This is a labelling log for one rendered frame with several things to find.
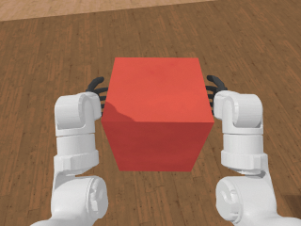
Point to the robot left upper arm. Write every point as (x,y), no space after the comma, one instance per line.
(77,201)

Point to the carton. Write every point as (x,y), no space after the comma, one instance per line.
(157,115)

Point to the left robot forearm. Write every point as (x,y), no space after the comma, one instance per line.
(75,117)

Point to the robot left hand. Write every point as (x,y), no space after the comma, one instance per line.
(91,88)

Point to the robot right hand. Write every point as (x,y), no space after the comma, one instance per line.
(214,89)

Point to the robot right upper arm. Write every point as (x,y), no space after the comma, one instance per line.
(249,201)

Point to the right robot forearm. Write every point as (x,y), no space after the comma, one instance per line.
(242,126)

